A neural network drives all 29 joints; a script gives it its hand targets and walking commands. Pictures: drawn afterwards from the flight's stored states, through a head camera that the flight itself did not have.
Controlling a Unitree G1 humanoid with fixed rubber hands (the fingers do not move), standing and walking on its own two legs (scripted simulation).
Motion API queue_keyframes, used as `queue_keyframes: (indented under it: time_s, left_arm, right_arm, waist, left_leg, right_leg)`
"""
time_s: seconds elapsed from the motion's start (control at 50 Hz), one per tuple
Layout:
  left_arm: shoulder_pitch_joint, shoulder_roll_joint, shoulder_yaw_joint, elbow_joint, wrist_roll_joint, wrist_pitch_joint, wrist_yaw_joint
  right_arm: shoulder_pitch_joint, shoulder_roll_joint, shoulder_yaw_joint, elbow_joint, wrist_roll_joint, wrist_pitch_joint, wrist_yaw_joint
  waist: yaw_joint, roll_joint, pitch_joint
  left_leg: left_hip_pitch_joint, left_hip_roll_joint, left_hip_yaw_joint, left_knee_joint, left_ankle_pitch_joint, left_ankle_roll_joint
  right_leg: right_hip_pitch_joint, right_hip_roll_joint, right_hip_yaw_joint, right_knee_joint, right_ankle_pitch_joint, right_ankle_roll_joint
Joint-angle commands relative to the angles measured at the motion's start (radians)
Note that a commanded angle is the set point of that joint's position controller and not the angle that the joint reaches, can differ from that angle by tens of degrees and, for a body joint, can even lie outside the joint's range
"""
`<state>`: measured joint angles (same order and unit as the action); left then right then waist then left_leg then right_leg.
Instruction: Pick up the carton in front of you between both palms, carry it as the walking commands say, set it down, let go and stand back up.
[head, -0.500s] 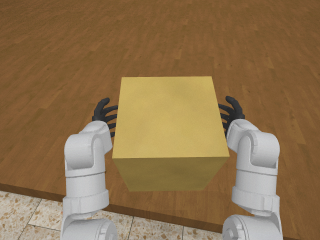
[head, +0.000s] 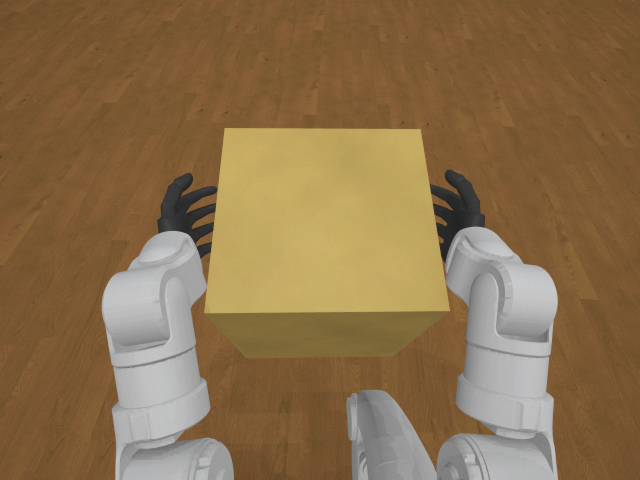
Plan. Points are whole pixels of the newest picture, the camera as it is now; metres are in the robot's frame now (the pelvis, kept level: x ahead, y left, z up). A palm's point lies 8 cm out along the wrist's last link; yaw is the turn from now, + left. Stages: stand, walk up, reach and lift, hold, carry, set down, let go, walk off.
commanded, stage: carry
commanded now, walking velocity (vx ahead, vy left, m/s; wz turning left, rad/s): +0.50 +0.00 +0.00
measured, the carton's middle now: (321, 259) +0.36 -0.03 +0.08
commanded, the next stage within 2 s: none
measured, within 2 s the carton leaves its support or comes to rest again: neither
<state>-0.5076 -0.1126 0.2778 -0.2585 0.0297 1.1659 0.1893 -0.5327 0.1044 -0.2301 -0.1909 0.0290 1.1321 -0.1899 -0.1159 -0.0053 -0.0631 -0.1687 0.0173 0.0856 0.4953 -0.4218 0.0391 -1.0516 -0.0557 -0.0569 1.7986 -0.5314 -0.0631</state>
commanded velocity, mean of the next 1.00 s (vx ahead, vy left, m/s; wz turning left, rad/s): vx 0.50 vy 0.00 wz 0.00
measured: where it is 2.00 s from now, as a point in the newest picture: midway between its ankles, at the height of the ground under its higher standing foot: (322, 166)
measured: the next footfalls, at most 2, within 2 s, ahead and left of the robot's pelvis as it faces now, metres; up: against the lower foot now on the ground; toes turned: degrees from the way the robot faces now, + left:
right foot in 0.14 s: +0.34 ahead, -0.14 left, +0.14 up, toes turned -3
left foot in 0.74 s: +0.70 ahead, -0.06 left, +0.14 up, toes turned +3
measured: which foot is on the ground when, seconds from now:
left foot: down 0.00-0.16, up 0.18-0.72, down 0.74-1.00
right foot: up 0.00-0.12, down 0.14-0.76, up 0.78-1.00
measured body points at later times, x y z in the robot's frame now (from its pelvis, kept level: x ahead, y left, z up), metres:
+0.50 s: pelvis +0.34 -0.11 +0.14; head +0.38 -0.12 +0.59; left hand +0.69 +0.06 +0.28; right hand +0.70 -0.25 +0.27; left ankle +0.45 +0.01 -0.49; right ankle +0.30 -0.14 -0.59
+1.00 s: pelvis +0.68 -0.11 +0.16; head +0.70 -0.11 +0.61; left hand +1.05 +0.00 +0.28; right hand +1.01 -0.30 +0.28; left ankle +0.66 -0.06 -0.59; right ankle +0.72 -0.27 -0.52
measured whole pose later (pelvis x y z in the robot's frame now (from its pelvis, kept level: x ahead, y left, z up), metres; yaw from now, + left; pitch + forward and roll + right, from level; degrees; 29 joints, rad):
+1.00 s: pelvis +0.68 -0.11 +0.16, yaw -4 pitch +4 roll -1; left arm -0.58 -0.14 0.34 -0.13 0.08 1.24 0.15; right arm -0.60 0.12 -0.30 -0.08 -0.02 1.22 -0.20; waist -0.06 0.01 -0.04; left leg -0.21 -0.05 0.14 0.33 -0.20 0.11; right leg -0.64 -0.08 -0.03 0.95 -0.25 0.01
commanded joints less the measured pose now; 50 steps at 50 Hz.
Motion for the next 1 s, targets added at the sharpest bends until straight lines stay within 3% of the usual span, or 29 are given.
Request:
queue_keyframes:
  time_s: [0.0,0.02,0.04,0.06,0.08,0.1,0.12,0.14,0.16,0.18,0.2,0.22,0.26,0.3,0.36,0.38,0.48,0.56,0.6,0.66,0.68,0.7,0.72,0.74,0.76,0.78,0.82,0.88,0.98]
  left_arm:
    - [-0.552,-0.573,-0.540,0.051,-0.119,0.002,0.001]
    - [-0.549,-0.567,-0.535,0.060,-0.114,0.005,0.002]
    - [-0.549,-0.570,-0.533,0.076,-0.105,0.009,0.005]
    - [-0.543,-0.582,-0.536,0.084,-0.099,0.009,0.005]
    - [-0.574,-0.606,-0.551,0.087,-0.097,0.007,0.002]
    - [-0.555,-0.624,-0.557,0.106,-0.113,0.004,-0.001]
    - [-0.568,-0.662,-0.588,0.073,-0.141,-0.004,-0.012]
    - [-0.608,-0.709,-0.621,0.040,-0.172,-0.016,-0.024]
    - [-0.622,-0.716,-0.655,0.010,-0.208,-0.035,-0.034]
    - [-0.612,-0.767,-0.695,0.036,-0.253,-0.042,-0.047]
    - [-0.676,-0.805,-0.749,-0.020,-0.311,-0.055,-0.061]
    - [-0.740,-0.845,-0.790,-0.065,-0.351,-0.069,-0.077]
    - [-0.778,-0.896,-0.819,-0.089,-0.397,-0.089,-0.105]
    - [-0.719,-0.891,-0.821,-0.052,-0.395,-0.096,-0.118]
    - [-0.626,-0.853,-0.808,-0.023,-0.354,-0.088,-0.117]
    - [-0.619,-0.835,-0.796,-0.020,-0.338,-0.080,-0.118]
    - [-0.559,-0.700,-0.684,0.018,-0.270,-0.025,-0.094]
    - [-0.524,-0.562,-0.561,0.067,-0.210,0.030,-0.054]
    - [-0.540,-0.519,-0.517,0.082,-0.197,0.053,-0.034]
    - [-0.604,-0.492,-0.489,0.076,-0.199,0.078,-0.014]
    - [-0.629,-0.496,-0.488,0.069,-0.201,0.084,-0.010]
    - [-0.662,-0.506,-0.493,0.063,-0.208,0.088,-0.009]
    - [-0.716,-0.512,-0.499,0.051,-0.210,0.091,-0.010]
    - [-0.751,-0.532,-0.495,0.058,-0.213,0.099,-0.009]
    - [-0.724,-0.543,-0.486,0.077,-0.212,0.104,-0.007]
    - [-0.736,-0.544,-0.471,0.082,-0.197,0.104,0.000]
    - [-0.781,-0.595,-0.458,0.078,-0.173,0.100,-0.001]
    - [-0.717,-0.683,-0.468,0.121,-0.127,0.084,-0.019]
    - [-0.541,-0.841,-0.573,0.164,-0.108,0.051,-0.074]
  right_arm:
    - [-0.608,0.650,0.632,-0.056,0.263,0.023,0.064]
    - [-0.613,0.655,0.633,-0.044,0.272,0.025,0.066]
    - [-0.616,0.663,0.618,-0.040,0.276,0.024,0.067]
    - [-0.617,0.678,0.616,-0.041,0.279,0.025,0.070]
    - [-0.631,0.695,0.619,-0.031,0.275,0.023,0.071]
    - [-0.612,0.701,0.609,-0.027,0.270,0.024,0.073]
    - [-0.637,0.705,0.608,-0.048,0.253,0.014,0.070]
    - [-0.640,0.700,0.583,-0.048,0.226,0.006,0.063]
    - [-0.579,0.726,0.560,-0.078,0.175,-0.007,0.058]
    - [-0.571,0.699,0.518,-0.047,0.122,-0.012,0.047]
    - [-0.505,0.704,0.494,-0.021,0.087,-0.021,0.041]
    - [-0.490,0.727,0.487,-0.034,0.066,-0.032,0.041]
    - [-0.504,0.747,0.494,-0.056,0.039,-0.047,0.043]
    - [-0.488,0.739,0.533,-0.060,0.028,-0.052,0.048]
    - [-0.446,0.735,0.577,-0.060,0.039,-0.053,0.057]
    - [-0.431,0.732,0.582,-0.050,0.047,-0.049,0.060]
    - [-0.498,0.672,0.616,-0.076,0.094,0.006,0.052]
    - [-0.554,0.603,0.581,-0.049,0.122,0.066,0.018]
    - [-0.594,0.584,0.552,-0.028,0.132,0.091,0.004]
    - [-0.646,0.567,0.510,0.009,0.143,0.117,-0.011]
    - [-0.660,0.565,0.493,0.016,0.144,0.123,-0.014]
    - [-0.669,0.566,0.476,0.019,0.140,0.128,-0.017]
    - [-0.665,0.573,0.460,0.026,0.133,0.132,-0.017]
    - [-0.656,0.567,0.442,0.038,0.123,0.137,-0.016]
    - [-0.683,0.558,0.441,0.063,0.132,0.137,-0.020]
    - [-0.688,0.603,0.465,0.068,0.154,0.138,-0.014]
    - [-0.791,0.704,0.518,0.033,0.222,0.128,0.015]
    - [-0.813,0.816,0.568,0.028,0.254,0.110,0.052]
    - [-0.603,0.925,0.598,0.074,0.191,0.085,0.105]
  waist:
    - [-0.028,0.031,-0.135]
    - [-0.013,0.044,-0.091]
    - [0.048,0.051,-0.124]
    - [0.071,0.084,-0.115]
    - [0.101,0.138,-0.143]
    - [0.169,0.268,-0.283]
    - [0.303,0.338,-0.385]
    - [0.397,0.242,-0.492]
    - [0.301,-0.214,-0.539]
    - [0.201,-0.314,-0.683]
    - [0.192,-0.179,-0.670]
    - [0.188,-0.091,-0.620]
    - [0.163,-0.087,-0.493]
    - [0.193,-0.090,-0.465]
    - [0.191,0.032,-0.402]
    - [0.185,0.046,-0.394]
    - [0.176,-0.083,-0.293]
    - [0.195,-0.126,-0.230]
    - [0.199,-0.127,-0.197]
    - [0.169,-0.154,-0.218]
    - [0.130,-0.172,-0.255]
    - [0.060,-0.160,-0.306]
    - [0.008,-0.096,-0.364]
    - [0.006,0.092,-0.402]
    - [0.036,0.275,-0.487]
    - [0.048,0.169,-0.471]
    - [0.071,-0.002,-0.377]
    - [0.087,0.019,-0.343]
    - [0.091,0.083,-0.311]
  left_leg:
    - [0.589,0.339,-0.408,-0.151,0.515,0.220]
    - [0.529,0.324,-0.356,-0.202,0.449,0.181]
    - [0.359,0.269,-0.229,-0.301,0.466,0.142]
    - [0.156,0.222,-0.117,-0.399,0.501,0.116]
    - [-0.016,0.175,-0.001,-0.343,1.012,0.111]
    - [-0.017,0.179,0.050,-0.179,1.634,0.119]
    - [0.010,0.184,0.053,0.104,1.865,0.082]
    - [-0.033,0.143,0.032,0.488,1.563,0.012]
    - [-0.312,-0.124,-0.039,0.938,0.339,-0.068]
    - [-0.355,-0.174,-0.285,1.183,0.141,-0.027]
    - [-0.403,-0.158,-0.332,1.239,0.145,0.010]
    - [-0.425,-0.120,-0.269,1.245,0.130,0.030]
    - [-0.534,-0.054,-0.227,1.168,0.122,0.037]
    - [-0.645,-0.039,-0.185,1.223,0.069,0.057]
    - [-0.730,0.018,-0.135,0.969,-0.037,0.036]
    - [-0.708,0.029,-0.103,0.880,0.040,0.034]
    - [-0.689,-0.001,0.019,0.495,0.319,0.013]
    - [-0.626,-0.029,0.088,0.236,0.444,0.024]
    - [-0.564,-0.049,0.120,0.150,0.459,0.036]
    - [-0.350,-0.116,0.169,0.020,0.487,0.047]
    - [-0.225,-0.129,0.167,-0.013,0.457,0.046]
    - [-0.042,-0.111,0.164,-0.067,0.465,0.038]
    - [0.190,-0.030,0.057,-0.062,0.441,0.060]
    - [0.380,0.173,-0.207,0.055,0.676,0.117]
    - [0.536,0.360,-0.654,-0.058,0.621,0.340]
    - [0.483,0.342,-0.651,-0.127,0.420,0.347]
    - [0.266,0.299,-0.479,-0.194,0.307,0.247]
    - [0.123,0.254,-0.349,-0.283,0.219,0.191]
    - [0.275,0.197,-0.157,-0.276,0.654,0.137]
  right_leg:
    - [-0.623,-0.032,0.057,0.168,-0.245,-0.023]
    - [-0.589,-0.049,0.039,0.048,-0.256,-0.023]
    - [-0.310,-0.078,-0.016,-0.209,-0.156,-0.027]
    - [0.008,-0.052,-0.098,-0.429,-0.043,-0.030]
    - [0.329,0.018,-0.197,-0.554,0.052,-0.045]
    - [0.562,0.134,-0.274,-0.533,0.107,-0.057]
    - [0.762,0.196,-0.281,-0.676,0.198,-0.057]
    - [0.959,0.203,-0.095,-0.910,0.198,-0.070]
    - [1.037,-0.122,0.666,-1.311,0.250,-0.179]
    - [1.136,-0.184,0.934,-1.350,0.549,-0.217]
    - [1.172,-0.168,0.820,-1.228,0.647,-0.216]
    - [1.103,-0.158,0.699,-1.181,0.654,-0.199]
    - [1.010,-0.125,0.551,-1.189,0.505,-0.171]
    - [1.060,-0.150,0.539,-1.235,0.478,-0.183]
    - [1.105,-0.170,0.439,-1.293,0.605,-0.196]
    - [1.110,-0.166,0.391,-1.309,0.717,-0.187]
    - [1.140,-0.079,0.162,-1.418,0.920,-0.102]
    - [1.185,-0.062,0.103,-1.474,0.999,-0.069]
    - [1.199,-0.066,0.079,-1.483,1.135,-0.050]
    - [1.221,-0.066,0.028,-1.384,1.445,-0.008]
    - [1.215,-0.074,0.020,-1.287,1.493,0.012]
    - [1.165,-0.084,-0.020,-1.132,1.457,0.044]
    - [1.004,-0.066,-0.049,-0.894,1.242,0.068]
    - [0.754,0.030,-0.030,-0.635,0.611,0.063]
    - [0.429,0.198,0.064,-0.312,0.024,0.089]
    - [0.336,0.118,0.145,-0.247,0.068,0.043]
    - [0.365,0.035,0.123,-0.399,0.183,0.006]
    - [0.437,-0.012,0.077,-0.598,0.259,0.034]
    - [0.390,-0.016,-0.032,-1.013,0.334,0.092]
